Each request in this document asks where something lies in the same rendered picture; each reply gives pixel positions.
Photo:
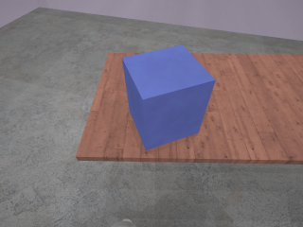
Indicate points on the carton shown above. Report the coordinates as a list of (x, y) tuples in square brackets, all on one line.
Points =
[(168, 91)]

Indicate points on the table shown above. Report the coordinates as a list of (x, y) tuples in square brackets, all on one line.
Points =
[(254, 115)]

